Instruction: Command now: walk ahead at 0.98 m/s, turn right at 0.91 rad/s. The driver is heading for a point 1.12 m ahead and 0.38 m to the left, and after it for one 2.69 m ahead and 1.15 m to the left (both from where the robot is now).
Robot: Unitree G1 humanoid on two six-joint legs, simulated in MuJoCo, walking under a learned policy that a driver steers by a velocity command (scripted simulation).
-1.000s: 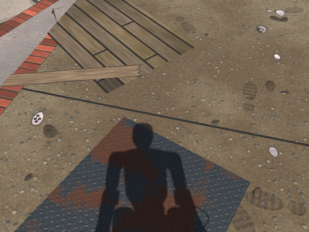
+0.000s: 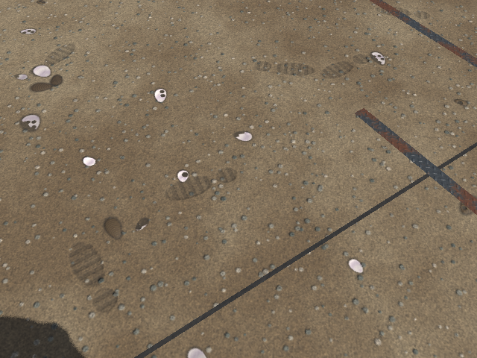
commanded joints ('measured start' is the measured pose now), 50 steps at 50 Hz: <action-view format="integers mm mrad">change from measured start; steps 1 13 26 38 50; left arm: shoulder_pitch -37 -72 -182 -44 -216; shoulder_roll -67 51 -7 135 13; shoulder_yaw -39 -43 -19 -12 -16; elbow -121 -126 -45 -157 -166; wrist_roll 16 27 -37 -43 -34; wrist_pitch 22 -30 -80 -54 21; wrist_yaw -32 -5 75 39 79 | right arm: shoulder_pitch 113 250 40 -22 -81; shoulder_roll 5 -218 30 -219 -173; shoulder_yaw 12 2 9 -60 -62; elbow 18 117 -69 -273 -328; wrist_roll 23 35 93 44 76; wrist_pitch -42 -24 45 34 137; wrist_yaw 20 5 15 52 -46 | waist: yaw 7 149 -70 -4 -7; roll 125 162 -62 75 147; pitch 8 -87 40 -263 -183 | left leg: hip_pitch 155 317 -299 405 60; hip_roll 293 243 104 276 15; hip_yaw -304 -54 -115 -862 -620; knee -345 -47 453 -203 -132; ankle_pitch -32 1162 147 373 224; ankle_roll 79 122 6 434 171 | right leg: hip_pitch -266 322 263 -243 -31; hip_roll -126 69 -200 73 80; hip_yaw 63 -112 -207 146 126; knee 16 -725 -1097 226 -500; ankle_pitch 72 91 682 -271 44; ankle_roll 6 -25 22 169 228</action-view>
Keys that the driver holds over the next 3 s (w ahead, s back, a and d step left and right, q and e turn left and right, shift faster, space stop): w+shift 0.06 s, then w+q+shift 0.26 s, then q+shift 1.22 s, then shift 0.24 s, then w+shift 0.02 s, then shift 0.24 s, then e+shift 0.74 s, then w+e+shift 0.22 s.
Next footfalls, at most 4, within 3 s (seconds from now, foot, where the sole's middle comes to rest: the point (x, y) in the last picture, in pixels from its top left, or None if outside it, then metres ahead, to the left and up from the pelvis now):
0.30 right None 0.45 -0.12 -0.77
0.68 left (225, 260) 0.76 0.06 -0.77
1.16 right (264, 219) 0.91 -0.06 -0.77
1.60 left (231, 294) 0.65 0.05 -0.77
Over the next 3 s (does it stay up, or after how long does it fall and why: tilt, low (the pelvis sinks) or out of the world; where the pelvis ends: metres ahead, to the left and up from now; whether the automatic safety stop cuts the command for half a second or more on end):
stays up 0.83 0.04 0.01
